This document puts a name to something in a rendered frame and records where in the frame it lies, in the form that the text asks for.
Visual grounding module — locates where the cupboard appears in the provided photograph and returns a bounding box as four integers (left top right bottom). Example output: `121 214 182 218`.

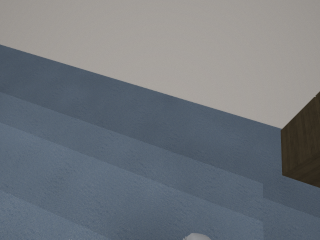
280 92 320 188

